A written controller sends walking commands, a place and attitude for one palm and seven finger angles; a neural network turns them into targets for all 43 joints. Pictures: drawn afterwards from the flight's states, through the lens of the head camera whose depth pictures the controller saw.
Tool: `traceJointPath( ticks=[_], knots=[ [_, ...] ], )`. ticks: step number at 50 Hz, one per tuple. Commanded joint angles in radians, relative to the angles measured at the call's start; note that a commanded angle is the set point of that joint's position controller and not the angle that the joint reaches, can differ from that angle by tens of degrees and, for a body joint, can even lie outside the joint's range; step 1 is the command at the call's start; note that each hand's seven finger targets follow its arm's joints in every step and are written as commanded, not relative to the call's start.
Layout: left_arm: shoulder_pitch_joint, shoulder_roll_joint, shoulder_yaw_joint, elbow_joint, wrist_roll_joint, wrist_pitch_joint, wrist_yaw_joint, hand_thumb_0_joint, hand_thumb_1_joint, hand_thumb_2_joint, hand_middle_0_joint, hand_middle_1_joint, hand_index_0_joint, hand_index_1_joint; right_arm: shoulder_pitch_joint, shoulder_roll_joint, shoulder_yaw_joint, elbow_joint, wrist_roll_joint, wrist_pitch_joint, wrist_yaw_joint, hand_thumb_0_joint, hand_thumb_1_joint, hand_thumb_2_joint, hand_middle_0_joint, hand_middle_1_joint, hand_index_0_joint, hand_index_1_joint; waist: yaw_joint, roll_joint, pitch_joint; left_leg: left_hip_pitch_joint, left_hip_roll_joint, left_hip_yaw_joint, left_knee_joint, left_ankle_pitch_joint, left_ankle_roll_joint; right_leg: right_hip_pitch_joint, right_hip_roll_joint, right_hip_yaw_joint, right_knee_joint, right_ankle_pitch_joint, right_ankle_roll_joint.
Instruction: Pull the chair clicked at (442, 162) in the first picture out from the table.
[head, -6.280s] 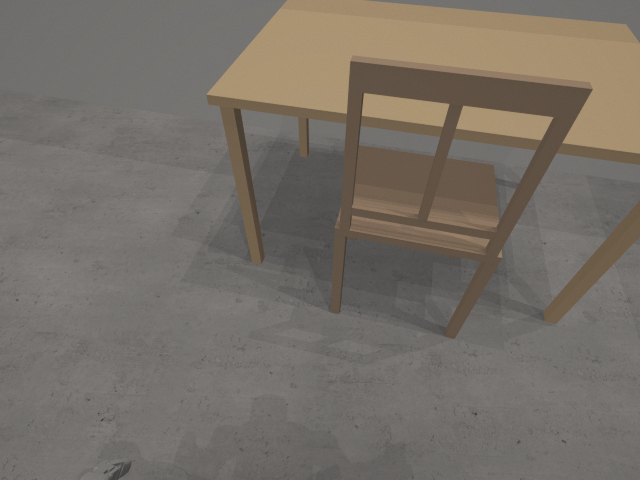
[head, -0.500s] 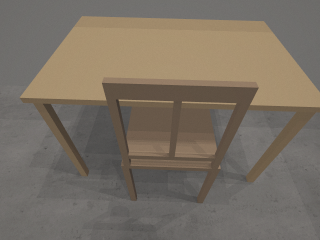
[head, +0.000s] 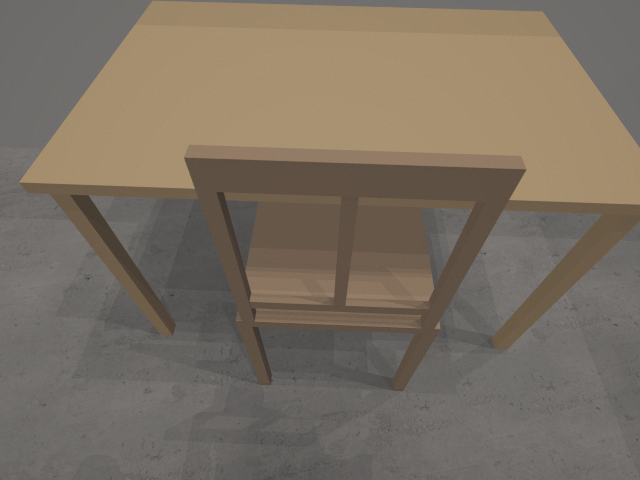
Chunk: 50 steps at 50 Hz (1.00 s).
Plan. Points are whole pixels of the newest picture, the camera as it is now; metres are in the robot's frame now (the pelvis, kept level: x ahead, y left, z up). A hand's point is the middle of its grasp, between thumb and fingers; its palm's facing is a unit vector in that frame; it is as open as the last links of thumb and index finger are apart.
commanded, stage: come to a stop and stand still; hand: left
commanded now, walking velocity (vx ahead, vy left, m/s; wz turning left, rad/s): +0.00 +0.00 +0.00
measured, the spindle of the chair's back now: (344, 256) +0.46 +0.00 -0.07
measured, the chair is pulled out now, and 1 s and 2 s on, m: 0.00 0.00 0.00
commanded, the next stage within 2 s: look again from close up in 1.86 s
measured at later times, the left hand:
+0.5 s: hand out of the picture -0.03 +0.23 -0.17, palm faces +0.00 -0.98 -0.20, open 7.4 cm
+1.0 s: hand out of the picture -0.20 +0.23 -0.20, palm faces +0.12 -0.98 -0.13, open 7.4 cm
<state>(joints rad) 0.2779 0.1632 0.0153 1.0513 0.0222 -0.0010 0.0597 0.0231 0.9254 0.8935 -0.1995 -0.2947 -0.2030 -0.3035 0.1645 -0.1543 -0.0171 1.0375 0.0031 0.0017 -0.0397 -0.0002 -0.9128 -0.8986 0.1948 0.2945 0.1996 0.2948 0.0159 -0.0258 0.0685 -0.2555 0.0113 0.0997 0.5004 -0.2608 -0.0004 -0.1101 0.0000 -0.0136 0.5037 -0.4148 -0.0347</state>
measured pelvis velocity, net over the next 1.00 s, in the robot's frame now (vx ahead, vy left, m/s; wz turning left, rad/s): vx -0.12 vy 0.08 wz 0.04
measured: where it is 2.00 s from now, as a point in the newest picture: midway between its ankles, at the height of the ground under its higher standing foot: outside the picture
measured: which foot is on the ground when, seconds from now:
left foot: down 0.00-1.00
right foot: down 0.00-1.00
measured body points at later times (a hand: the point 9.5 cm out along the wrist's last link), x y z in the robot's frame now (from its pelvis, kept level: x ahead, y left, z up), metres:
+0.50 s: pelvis -0.07 +0.06 +0.00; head -0.07 +0.06 +0.45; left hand -0.03 +0.28 -0.16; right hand -0.06 -0.17 -0.15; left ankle +0.01 +0.11 -0.73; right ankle -0.05 -0.09 -0.73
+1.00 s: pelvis -0.12 +0.08 -0.01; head -0.14 +0.11 +0.44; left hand -0.21 +0.28 -0.18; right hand -0.08 -0.16 -0.15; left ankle -0.05 +0.12 -0.74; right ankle -0.05 -0.09 -0.73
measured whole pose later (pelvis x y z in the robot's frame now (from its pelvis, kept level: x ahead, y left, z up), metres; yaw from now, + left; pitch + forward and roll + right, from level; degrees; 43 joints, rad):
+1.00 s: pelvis -0.12 +0.08 -0.01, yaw +2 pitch -3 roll -3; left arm 0.48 0.12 0.03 1.09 0.02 0.05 0.05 0.01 0.91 0.89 -0.20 -0.29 -0.20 -0.30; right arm 0.29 -0.17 -0.05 1.02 -0.01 0.03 -0.01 0.00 -0.92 -0.90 0.20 0.29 0.20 0.29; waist -0.01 -0.01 0.00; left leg -0.35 -0.05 0.04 0.65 -0.29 0.03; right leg -0.29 -0.01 0.01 0.55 -0.20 0.03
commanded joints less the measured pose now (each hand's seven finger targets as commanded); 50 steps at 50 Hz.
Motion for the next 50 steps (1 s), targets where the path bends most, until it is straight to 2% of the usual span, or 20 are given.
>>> traceJointPath(
  ticks=[1, 2, 4, 6, 7, 8, 9, 12, 14, 17, 19, 24, 34, 38, 42, 45, 47, 48, 49, 50],
  knots=[
    [0.132, 0.19, 0.036, -0.072, 0.009, -0.043, 0.032, 0.0, 0.9, 0.9, -0.2, -0.3, -0.2, -0.3, 0.052, -0.121, -0.032, -0.151, -0.003, -0.007, 0.007, 0.0, -0.9, -0.9, 0.2, 0.3, 0.2, 0.3, -0.039, -0.101, -0.109, -0.054, 0.015, 0.008, 0.238, 0.172, 0.004, 0.056, -0.198, 0.153, -0.03, 1.483, 0.085],
    [0.148, 0.179, 0.035, -0.09, -0.002, -0.048, 0.025, 0.0, 0.9, 0.9, -0.2, -0.3, -0.2, -0.3, 0.088, -0.072, -0.023, -0.132, -0.012, -0.008, 0.006, 0.0, -0.9, -0.9, 0.2, 0.3, 0.2, 0.3, -0.031, -0.228, -0.16, -0.137, -0.03, 0.003, 0.195, -0.115, 0.027, 0.175, -0.234, 0.15, 0.05, 1.659, 0.069],
    [0.128, 0.164, 0.027, -0.13, 0.001, -0.047, 0.021, 0.0, 0.9, 0.9, -0.2, -0.3, -0.2, -0.3, 0.114, -0.095, -0.034, -0.139, -0.014, -0.011, 0.013, 0.0, -0.9, -0.9, 0.2, 0.3, 0.2, 0.3, -0.042, -0.256, -0.201, -0.117, -0.047, 0.001, 0.128, -0.086, 0.038, 0.21, -0.198, 0.101, 0.136, 1.569, -0.016],
    [0.05, 0.168, 0.028, -0.182, -0.013, -0.035, 0.012, 0.0, 0.9, 0.9, -0.2, -0.3, -0.2, -0.3, 0.166, -0.115, -0.038, -0.117, -0.016, -0.014, 0.016, 0.0, -0.9, -0.9, 0.2, 0.3, 0.2, 0.3, -0.081, -0.033, -0.24, 0.101, -0.007, -0.03, 0.035, 0.241, 0.052, 0.053, -0.152, 0.076, 0.202, 1.084, -0.035],
    [0.032, 0.15, 0.026, -0.197, -0.02, -0.025, 0.007, 0.0, 0.9, 0.9, -0.2, -0.3, -0.2, -0.3, 0.158, -0.142, -0.042, -0.124, -0.021, -0.01, 0.014, 0.0, -0.9, -0.9, 0.2, 0.3, 0.2, 0.3, -0.076, 0.098, -0.213, 0.179, 0.089, -0.149, 0.025, 0.417, 0.09, -0.097, -0.086, 0.035, 0.219, 0.664, -0.017],
    [0.024, 0.116, 0.019, -0.199, -0.022, -0.012, 0.002, 0.0, 0.9, 0.9, -0.2, -0.3, -0.2, -0.3, 0.137, -0.157, -0.039, -0.136, -0.023, -0.009, 0.013, 0.0, -0.9, -0.9, 0.2, 0.3, 0.2, 0.3, -0.056, 0.21, -0.125, 0.127, 0.192, -0.273, -0.056, 0.542, 0.159, -0.175, -0.017, 0.01, 0.251, 0.096, 0.004],
    [0.048, 0.1, 0.018, -0.194, -0.017, 0.003, -0.004, 0.0, 0.9, 0.9, -0.2, -0.3, -0.2, -0.3, 0.092, -0.154, -0.032, -0.149, -0.024, -0.005, 0.018, 0.0, -0.9, -0.9, 0.2, 0.3, 0.2, 0.3, -0.021, 0.182, -0.012, 0.006, 0.212, -0.275, -0.129, 0.427, 0.187, -0.176, -0.008, 0.018, 0.229, -0.136, 0.005],
    [0.125, 0.109, 0.014, -0.151, -0.003, 0.003, -0.009, 0.0, 0.9, 0.9, -0.2, -0.3, -0.2, -0.3, 0.025, -0.13, -0.011, -0.171, -0.019, -0.005, 0.019, 0.0, -0.9, -0.9, 0.2, 0.3, 0.2, 0.3, 0.033, 0.148, 0.087, -0.166, 0.137, -0.261, -0.109, 0.081, 0.126, -0.099, -0.033, 0.034, -0.029, 0.056, -0.008],
    [0.099, 0.145, 0.01, -0.153, 0.002, -0.002, -0.014, 0.0, 0.9, 0.9, -0.2, -0.3, -0.2, -0.3, 0.061, -0.122, -0.014, -0.172, -0.015, 0.005, 0.029, 0.0, -0.9, -0.9, 0.2, 0.3, 0.2, 0.3, -0.007, 0.067, 0.053, -0.134, 0.047, -0.203, -0.109, -0.19, 0.057, -0.168, -0.101, 0.145, -0.122, -0.047, -0.05],
    [0.007, 0.168, 0.016, -0.188, 0.0, -0.001, -0.016, 0.0, 0.9, 0.9, -0.2, -0.3, -0.2, -0.3, 0.134, -0.137, -0.027, -0.152, -0.024, 0.017, 0.033, 0.0, -0.9, -0.9, 0.2, 0.3, 0.2, 0.3, -0.05, -0.104, 0.055, -0.028, 0.018, -0.158, -0.028, -0.184, 0.033, -0.331, -0.141, 0.178, -0.18, -0.245, -0.074],
    [-0.005, 0.153, 0.014, -0.195, -0.003, 0.001, -0.016, 0.0, 0.9, 0.9, -0.2, -0.3, -0.2, -0.3, 0.185, -0.134, -0.023, -0.129, -0.027, 0.009, 0.034, 0.0, -0.9, -0.9, 0.2, 0.3, 0.2, 0.3, -0.062, -0.053, 0.034, 0.011, 0.03, -0.178, -0.066, -0.163, 0.039, -0.356, -0.114, 0.143, -0.136, -0.209, -0.054],
    [0.121, 0.103, 0.008, -0.145, 0.003, 0.013, -0.02, 0.0, 0.9, 0.9, -0.2, -0.3, -0.2, -0.3, 0.139, -0.165, -0.024, -0.125, -0.022, -0.006, 0.031, 0.0, -0.9, -0.9, 0.2, 0.3, 0.2, 0.3, 0.004, 0.085, 0.014, -0.172, 0.143, -0.345, -0.316, -0.406, 0.09, -0.145, -0.014, 0.011, 0.037, -0.02, 0.0],
    [0.274, 0.046, 0.01, -0.047, 0.008, 0.019, -0.019, 0.0, 0.9, 0.9, -0.2, -0.3, -0.2, -0.3, 0.118, -0.155, -0.034, -0.072, -0.016, 0.013, 0.027, 0.0, -0.9, -0.9, 0.2, 0.3, 0.2, 0.3, 0.023, 0.097, -0.037, -0.156, 0.124, -0.281, -0.351, -0.398, 0.075, -0.093, 0.006, -0.027, 0.038, 0.011, 0.002],
    [0.291, 0.038, 0.007, -0.024, 0.009, 0.011, -0.016, 0.0, 0.9, 0.9, -0.2, -0.3, -0.2, -0.3, 0.122, -0.136, -0.035, -0.055, -0.013, 0.02, 0.027, 0.0, -0.9, -0.9, 0.2, 0.3, 0.2, 0.3, 0.01, 0.02, -0.007, -0.128, 0.086, -0.236, -0.299, -0.37, 0.053, -0.132, -0.013, 0.024, -0.072, -0.022, -0.004],
    [0.249, 0.061, 0.01, -0.025, 0.006, 0.005, -0.015, 0.0, 0.9, 0.9, -0.2, -0.3, -0.2, -0.3, 0.154, -0.102, -0.035, -0.035, -0.012, 0.036, 0.026, 0.0, -0.9, -0.9, 0.2, 0.3, 0.2, 0.3, -0.033, -0.081, 0.028, 0.018, -0.003, -0.153, -0.122, -0.236, 0.025, -0.37, -0.08, 0.157, -0.227, -0.223, -0.028],
    [0.096, 0.101, 0.034, -0.063, 0.003, 0.006, -0.007, 0.0, 0.9, 0.9, -0.2, -0.3, -0.2, -0.3, 0.27, -0.07, -0.047, -0.003, -0.018, 0.048, 0.021, 0.0, -0.9, -0.9, 0.2, 0.3, 0.2, 0.3, -0.112, -0.179, -0.05, 0.218, -0.073, -0.064, 0.268, -0.051, 0.004, -0.554, -0.184, 0.226, -0.328, -0.219, -0.072],
    [-0.036, 0.121, 0.049, -0.115, 0.003, 0.002, 0.006, 0.0, 0.9, 0.9, -0.2, -0.3, -0.2, -0.3, 0.356, -0.064, -0.053, 0.015, -0.015, 0.046, 0.02, 0.0, -0.9, -0.9, 0.2, 0.3, 0.2, 0.3, -0.168, -0.16, -0.052, 0.252, -0.027, -0.115, 0.356, -0.038, 0.015, -0.613, -0.211, 0.207, -0.278, -0.116, -0.076],
    [-0.047, 0.108, 0.041, -0.118, 0.001, 0.002, 0.003, 0.0, 0.9, 0.9, -0.2, -0.3, -0.2, -0.3, 0.359, -0.05, -0.046, 0.013, -0.009, 0.032, 0.022, 0.0, -0.9, -0.9, 0.2, 0.3, 0.2, 0.3, -0.158, -0.127, 0.001, 0.23, -0.002, -0.129, 0.229, -0.076, 0.02, -0.63, -0.187, 0.184, -0.208, -0.133, -0.055],
    [0.003, 0.08, 0.029, -0.109, 0.0, 0.006, -0.002, 0.0, 0.9, 0.9, -0.2, -0.3, -0.2, -0.3, 0.34, -0.055, -0.033, -0.001, -0.01, 0.012, 0.024, 0.0, -0.9, -0.9, 0.2, 0.3, 0.2, 0.3, -0.127, -0.016, 0.065, 0.13, 0.028, -0.178, -0.039, -0.152, 0.026, -0.573, -0.109, 0.152, -0.054, -0.164, -0.028],
    [0.088, 0.034, 0.023, -0.096, -0.006, 0.014, -0.004, 0.0, 0.9, 0.9, -0.2, -0.3, -0.2, -0.3, 0.298, -0.088, -0.037, -0.009, -0.021, -0.003, 0.021, 0.0, -0.9, -0.9, 0.2, 0.3, 0.2, 0.3, -0.077, 0.199, 0.096, -0.014, 0.121, -0.354, -0.251, -0.341, 0.042, -0.506, -0.005, 0.072, 0.171, -0.112, 0.007]
  ],
)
